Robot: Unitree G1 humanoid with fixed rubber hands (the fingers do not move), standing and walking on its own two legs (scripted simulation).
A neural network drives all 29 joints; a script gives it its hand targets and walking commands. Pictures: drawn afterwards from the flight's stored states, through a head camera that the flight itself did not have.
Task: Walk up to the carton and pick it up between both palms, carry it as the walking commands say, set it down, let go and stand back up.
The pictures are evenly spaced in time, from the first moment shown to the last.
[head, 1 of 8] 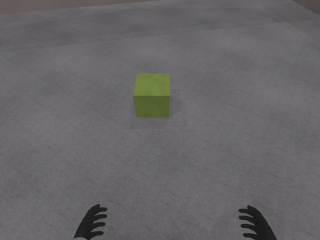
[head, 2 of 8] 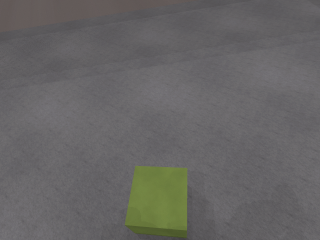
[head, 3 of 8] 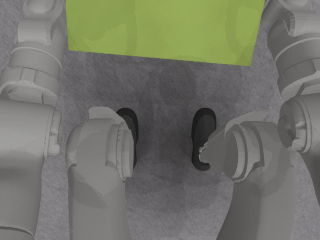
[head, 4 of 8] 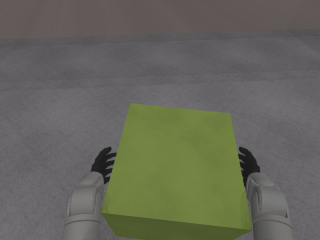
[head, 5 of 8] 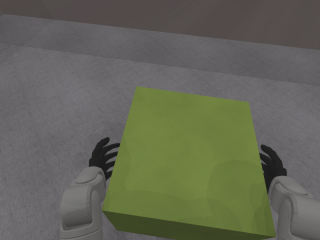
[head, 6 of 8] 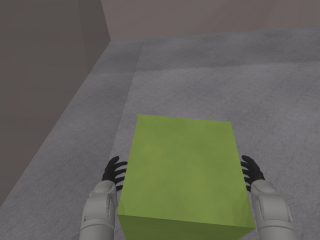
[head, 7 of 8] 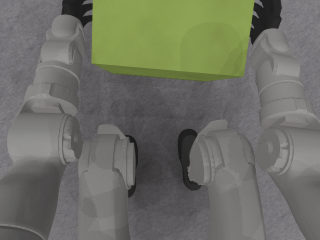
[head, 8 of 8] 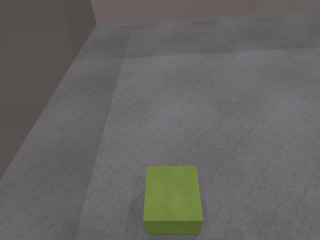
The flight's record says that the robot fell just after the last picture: no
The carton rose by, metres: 0.67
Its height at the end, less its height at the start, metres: +0.00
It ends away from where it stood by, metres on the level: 2.48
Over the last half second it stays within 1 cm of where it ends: yes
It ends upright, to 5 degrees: yes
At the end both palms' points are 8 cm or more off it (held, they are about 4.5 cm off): yes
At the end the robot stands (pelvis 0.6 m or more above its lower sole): yes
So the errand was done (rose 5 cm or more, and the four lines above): yes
